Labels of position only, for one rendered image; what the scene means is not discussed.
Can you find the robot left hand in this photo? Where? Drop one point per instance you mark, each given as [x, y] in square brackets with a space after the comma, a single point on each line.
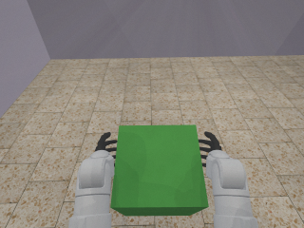
[102, 143]

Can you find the right robot forearm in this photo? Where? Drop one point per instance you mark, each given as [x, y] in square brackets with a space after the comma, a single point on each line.
[233, 207]

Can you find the left robot forearm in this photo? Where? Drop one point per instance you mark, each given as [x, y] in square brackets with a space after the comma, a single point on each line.
[93, 187]

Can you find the robot right hand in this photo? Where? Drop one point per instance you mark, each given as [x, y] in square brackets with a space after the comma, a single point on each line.
[214, 145]

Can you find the carton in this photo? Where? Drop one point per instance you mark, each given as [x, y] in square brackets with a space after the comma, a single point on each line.
[158, 171]

